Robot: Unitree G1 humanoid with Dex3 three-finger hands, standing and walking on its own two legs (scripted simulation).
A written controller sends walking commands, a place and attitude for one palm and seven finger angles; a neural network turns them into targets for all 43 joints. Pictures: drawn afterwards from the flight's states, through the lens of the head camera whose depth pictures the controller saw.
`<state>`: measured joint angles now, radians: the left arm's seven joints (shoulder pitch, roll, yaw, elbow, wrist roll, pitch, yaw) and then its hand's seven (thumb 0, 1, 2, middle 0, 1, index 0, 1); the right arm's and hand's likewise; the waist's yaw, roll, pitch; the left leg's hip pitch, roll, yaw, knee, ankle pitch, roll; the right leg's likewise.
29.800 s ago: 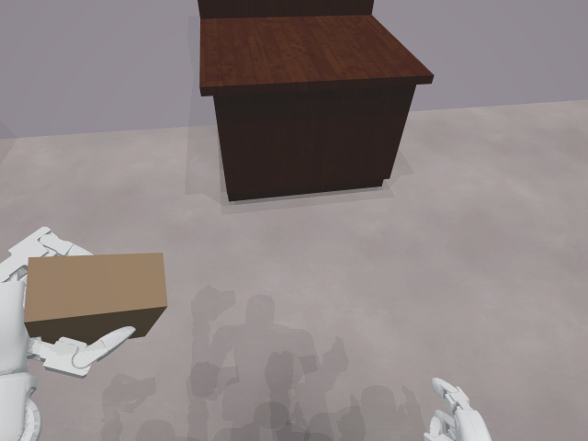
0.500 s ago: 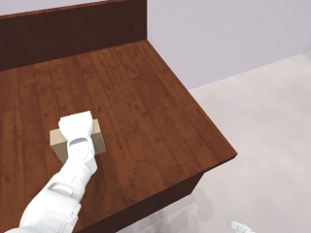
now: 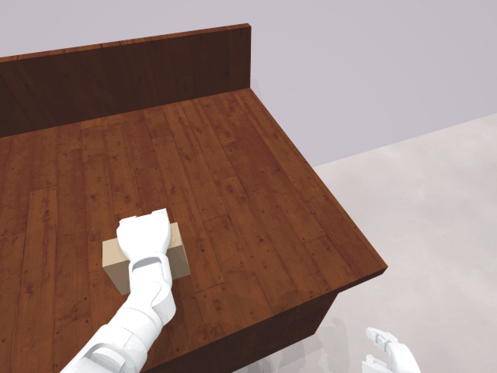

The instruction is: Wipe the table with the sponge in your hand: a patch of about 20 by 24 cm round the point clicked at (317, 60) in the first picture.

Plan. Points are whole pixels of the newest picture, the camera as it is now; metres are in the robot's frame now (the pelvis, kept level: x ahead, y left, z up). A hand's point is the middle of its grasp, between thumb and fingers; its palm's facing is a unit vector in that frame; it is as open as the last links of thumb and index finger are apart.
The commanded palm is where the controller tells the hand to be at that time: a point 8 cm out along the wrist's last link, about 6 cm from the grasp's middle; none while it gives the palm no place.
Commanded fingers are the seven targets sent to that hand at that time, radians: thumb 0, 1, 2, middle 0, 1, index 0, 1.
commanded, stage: wipe back along the middle lane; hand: left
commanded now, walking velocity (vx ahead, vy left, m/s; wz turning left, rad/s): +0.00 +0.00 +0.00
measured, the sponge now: (151, 263) +0.32 +0.23 -0.06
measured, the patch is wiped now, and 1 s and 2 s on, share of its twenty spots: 0.80 0.85 0.85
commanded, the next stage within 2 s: slide across to the third lane in 0.42 s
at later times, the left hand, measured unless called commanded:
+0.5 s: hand (157, 279) +0.27 +0.19 -0.03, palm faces -0.07 -0.03 -1.00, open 9.7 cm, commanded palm +0.23 +0.17 +0.00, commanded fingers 0.00 0.10 1.30 -1.20 -1.60 -1.20 -1.60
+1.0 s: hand (170, 279) +0.28 +0.17 -0.03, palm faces -0.11 -0.02 -0.99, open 9.7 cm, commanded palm +0.25 +0.13 +0.02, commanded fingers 0.00 0.10 1.30 -1.20 -1.60 -1.20 -1.60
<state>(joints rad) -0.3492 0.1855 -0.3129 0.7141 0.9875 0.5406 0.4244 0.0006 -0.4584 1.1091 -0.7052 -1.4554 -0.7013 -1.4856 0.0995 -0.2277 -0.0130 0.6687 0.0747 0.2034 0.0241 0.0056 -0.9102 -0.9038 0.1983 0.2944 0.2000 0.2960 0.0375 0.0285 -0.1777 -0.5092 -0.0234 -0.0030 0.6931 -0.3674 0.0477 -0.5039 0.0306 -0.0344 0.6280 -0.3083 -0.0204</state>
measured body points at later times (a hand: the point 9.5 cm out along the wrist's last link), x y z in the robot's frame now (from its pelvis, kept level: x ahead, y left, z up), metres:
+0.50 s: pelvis -0.02 -0.01 +0.00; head -0.02 -0.02 +0.45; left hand +0.27 +0.19 +0.03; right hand +0.18 -0.23 -0.10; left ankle -0.02 +0.09 -0.72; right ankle +0.00 -0.11 -0.72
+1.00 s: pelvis -0.03 -0.03 +0.00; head -0.03 -0.05 +0.45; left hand +0.28 +0.17 +0.03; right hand +0.17 -0.25 -0.11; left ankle -0.02 +0.09 -0.72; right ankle +0.00 -0.11 -0.72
